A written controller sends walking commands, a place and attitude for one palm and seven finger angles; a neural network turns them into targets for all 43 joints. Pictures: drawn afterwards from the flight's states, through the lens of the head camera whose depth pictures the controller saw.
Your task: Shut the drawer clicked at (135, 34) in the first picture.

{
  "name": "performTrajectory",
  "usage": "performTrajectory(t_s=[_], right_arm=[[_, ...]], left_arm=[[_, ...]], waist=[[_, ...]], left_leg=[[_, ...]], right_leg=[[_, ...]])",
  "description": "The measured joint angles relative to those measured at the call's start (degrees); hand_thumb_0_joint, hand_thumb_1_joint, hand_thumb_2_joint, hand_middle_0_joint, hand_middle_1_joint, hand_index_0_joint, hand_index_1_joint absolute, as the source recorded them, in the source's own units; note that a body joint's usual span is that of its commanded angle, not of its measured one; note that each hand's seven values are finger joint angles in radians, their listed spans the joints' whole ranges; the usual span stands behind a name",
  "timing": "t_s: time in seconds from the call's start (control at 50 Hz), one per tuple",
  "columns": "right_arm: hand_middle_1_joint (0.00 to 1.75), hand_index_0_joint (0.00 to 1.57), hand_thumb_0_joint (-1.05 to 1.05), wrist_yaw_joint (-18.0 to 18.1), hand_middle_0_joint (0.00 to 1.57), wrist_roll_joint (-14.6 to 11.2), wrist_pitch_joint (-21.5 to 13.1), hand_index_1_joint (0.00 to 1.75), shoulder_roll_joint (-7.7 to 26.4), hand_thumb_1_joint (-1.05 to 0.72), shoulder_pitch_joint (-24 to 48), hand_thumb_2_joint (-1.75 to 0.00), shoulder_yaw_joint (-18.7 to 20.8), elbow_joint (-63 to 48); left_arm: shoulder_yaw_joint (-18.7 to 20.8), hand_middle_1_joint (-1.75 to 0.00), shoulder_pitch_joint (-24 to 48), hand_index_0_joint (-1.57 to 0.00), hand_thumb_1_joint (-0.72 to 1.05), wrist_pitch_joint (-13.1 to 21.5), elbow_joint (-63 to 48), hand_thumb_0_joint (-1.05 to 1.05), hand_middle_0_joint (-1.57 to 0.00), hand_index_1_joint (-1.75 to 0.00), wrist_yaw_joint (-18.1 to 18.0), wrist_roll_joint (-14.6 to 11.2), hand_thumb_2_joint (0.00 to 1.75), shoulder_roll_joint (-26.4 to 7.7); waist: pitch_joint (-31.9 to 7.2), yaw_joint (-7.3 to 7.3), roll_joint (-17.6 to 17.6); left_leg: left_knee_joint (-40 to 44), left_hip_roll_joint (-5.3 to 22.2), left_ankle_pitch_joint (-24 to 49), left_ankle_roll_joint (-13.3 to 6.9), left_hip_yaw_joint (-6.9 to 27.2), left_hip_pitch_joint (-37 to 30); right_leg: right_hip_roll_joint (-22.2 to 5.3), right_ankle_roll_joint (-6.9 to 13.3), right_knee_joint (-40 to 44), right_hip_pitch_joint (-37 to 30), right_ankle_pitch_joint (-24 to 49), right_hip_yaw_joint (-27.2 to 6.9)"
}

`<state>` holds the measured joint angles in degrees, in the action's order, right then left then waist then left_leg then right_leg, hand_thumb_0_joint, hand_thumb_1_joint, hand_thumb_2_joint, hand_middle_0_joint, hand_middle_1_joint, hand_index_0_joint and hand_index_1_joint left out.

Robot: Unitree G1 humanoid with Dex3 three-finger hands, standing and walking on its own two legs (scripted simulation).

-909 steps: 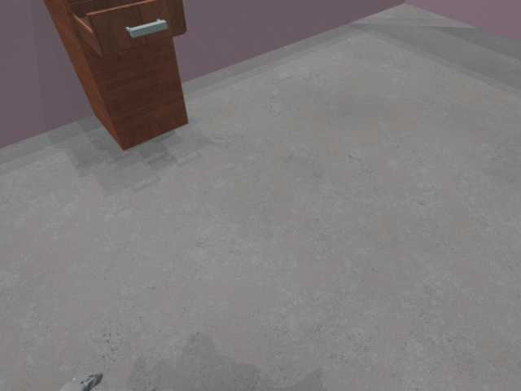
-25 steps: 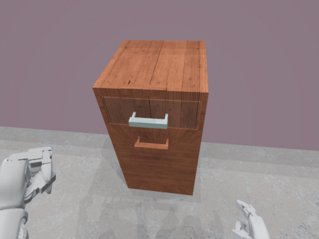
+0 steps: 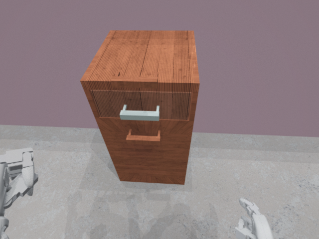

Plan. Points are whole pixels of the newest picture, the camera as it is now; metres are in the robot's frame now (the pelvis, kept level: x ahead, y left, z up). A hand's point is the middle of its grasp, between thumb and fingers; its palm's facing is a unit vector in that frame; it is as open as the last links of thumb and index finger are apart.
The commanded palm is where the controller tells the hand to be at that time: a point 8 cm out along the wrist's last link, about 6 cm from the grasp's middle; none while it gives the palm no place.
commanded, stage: step back with the hand held close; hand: left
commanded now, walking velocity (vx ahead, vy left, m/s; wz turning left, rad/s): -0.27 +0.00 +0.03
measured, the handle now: (140, 111) +0.58 +0.12 -0.06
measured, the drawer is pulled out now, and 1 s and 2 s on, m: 0.00 0.00 0.00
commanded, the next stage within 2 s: stop stepping back and stand still in 1.20 s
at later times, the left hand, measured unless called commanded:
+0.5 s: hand (8, 215) +0.13 +0.26 +0.15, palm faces +0.35 -0.79 -0.50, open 3.2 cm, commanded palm +0.07 +0.30 +0.17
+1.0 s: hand out of the picture +0.08 +0.27 +0.15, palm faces +0.35 -0.78 -0.51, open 3.2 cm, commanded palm +0.00 +0.31 +0.17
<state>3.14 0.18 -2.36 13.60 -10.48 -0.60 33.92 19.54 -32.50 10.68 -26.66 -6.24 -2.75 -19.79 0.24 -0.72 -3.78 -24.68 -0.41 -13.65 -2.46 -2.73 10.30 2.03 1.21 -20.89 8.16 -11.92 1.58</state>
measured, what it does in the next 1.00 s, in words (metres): walks backwards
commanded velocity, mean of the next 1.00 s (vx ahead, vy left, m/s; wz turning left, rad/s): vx -0.32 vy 0.00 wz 0.01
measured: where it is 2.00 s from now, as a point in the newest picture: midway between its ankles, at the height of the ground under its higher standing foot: outside the picture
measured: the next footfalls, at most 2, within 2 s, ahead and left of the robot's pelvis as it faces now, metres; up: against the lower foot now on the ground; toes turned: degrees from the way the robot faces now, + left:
right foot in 1.24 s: -0.27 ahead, -0.12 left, +0.00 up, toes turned -1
left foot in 1.88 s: -0.15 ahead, +0.14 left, +0.00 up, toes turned +1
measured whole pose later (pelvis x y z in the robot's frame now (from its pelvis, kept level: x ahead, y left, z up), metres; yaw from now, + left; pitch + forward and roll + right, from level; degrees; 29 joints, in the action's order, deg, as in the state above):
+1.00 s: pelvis -0.11 +0.03 -0.02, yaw +3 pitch +1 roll -5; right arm 4.3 0.7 -4.9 11.8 -12.6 2.1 34.1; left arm 23.7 -34.5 17.2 -34.1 -8.0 1.1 -25.3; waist 1.9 2.8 -1.0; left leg -32.7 -0.7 -7.0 -5.4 0.8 27.4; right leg 6.5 -1.0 -45.4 24.1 -16.6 -2.4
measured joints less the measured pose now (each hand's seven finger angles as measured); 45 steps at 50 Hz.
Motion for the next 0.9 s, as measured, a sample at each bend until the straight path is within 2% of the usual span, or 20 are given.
performTrajectory(t_s=[0.1,0.22,0.38,0.56,0.64,0.72,0.84,0.9], right_arm=[[0.3,0.2,0.01,0.56,0.2,-0.36,1.99,0.3,0.48,-0.9,-0.19,-0.9,1.32,-0.75],[0.3,0.2,0.01,1.08,0.2,-0.61,2.82,0.3,0.0,-0.9,-0.58,-0.9,1.82,-1.51],[0.3,0.2,0.01,1.15,0.2,-0.56,1.62,0.3,-0.94,-0.9,0.24,-0.9,1.12,-2.74],[0.3,0.2,0.01,1.14,0.21,-0.07,-0.59,0.3,-1.04,-0.9,-0.74,-0.9,0.73,-2.99],[0.3,0.2,0.01,1.35,0.21,0.06,-1.52,0.3,-1.07,-0.9,-1.75,-0.9,0.9,-2.54],[0.3,0.2,0.01,1.24,0.21,0.13,-1.89,0.3,-0.89,-0.9,-1.83,-0.9,1.38,-1.83],[0.3,0.2,0.01,0.24,0.21,0.18,-1.2,0.3,-0.76,-0.9,-1.17,-0.9,2.44,-0.14],[0.3,0.2,0.01,0.4,0.21,-0.02,-0.85,0.3,-0.8,-0.9,-1.05,-0.9,2.59,0.14]], left_arm=[[-0.96,-1.6,-2.75,-1.4,0.89,0.12,-1.55,0.01,-1.4,-1.6,0.09,0.08,0.9,-1.19],[0.56,-1.6,-4.26,-1.4,0.89,0.22,-4.11,0.01,-1.4,-1.6,-0.27,-0.01,0.9,-3.53],[1.36,-1.6,-3.17,-1.4,0.89,1.08,-4.48,0.01,-1.4,-1.6,-0.85,1.01,0.9,-2.73],[1.61,-1.6,-2.9,-1.4,0.89,3.0,-6.0,0.01,-1.4,-1.6,-1.53,2.54,0.9,-1.66],[2.38,-1.6,-2.37,-1.41,0.88,3.95,-6.63,0.01,-1.4,-1.6,-1.74,3.13,0.9,-2.38],[3.63,-1.6,-2.02,-1.41,0.88,4.78,-6.65,0.01,-1.4,-1.6,-1.75,3.37,0.9,-2.76],[2.49,-1.6,-1.85,-1.41,0.88,5.72,-7.67,0.01,-1.4,-1.6,-2.07,1.88,0.9,-2.6],[2.32,-1.6,-2.41,-1.41,0.88,6.47,-8.22,0.01,-1.4,-1.6,-2.37,1.87,0.9,-3.52]], waist=[[0.53,0.97,0.77],[0.99,0.72,1.99],[1.2,0.33,2.24],[1.71,0.45,2.36],[2.21,1.04,3.07],[2.57,1.0,3.07],[2.36,2.05,3.68],[2.36,2.77,4.19]], left_leg=[[0.56,-0.94,1.18,-0.7,-0.53,2.25],[-0.49,-1.64,1.74,-1.34,-1.05,4.27],[-3.31,-1.89,2.4,-2.09,-1.38,7.31],[-7.24,-1.08,2.62,-2.17,-0.38,11.59],[-8.08,-1.46,2.97,-2.16,0.3,12.58],[-10.22,-1.15,1.87,-2.08,0.42,14.05],[-11.43,-1.45,-0.51,-0.51,1.6,16.04],[-10.41,-1.4,2.97,-1.41,1.71,16.38]], right_leg=[[-0.98,-0.77,-1.16,3.08,0.32,-0.44],[-1.77,-1.38,-3.67,5.81,0.23,-0.84],[-2.17,-1.75,-6.86,9.01,0.77,-0.98],[-1.24,-1.62,-8.26,11.82,2.02,-0.21],[-0.23,-1.38,-9.87,12.81,1.79,-1.71],[0.3,-1.01,-11.36,13.96,1.5,-1.98],[0.39,-0.96,-9.64,14.63,3.38,-1.53],[0.39,-1.42,-9.04,14.91,4.27,-1.27]])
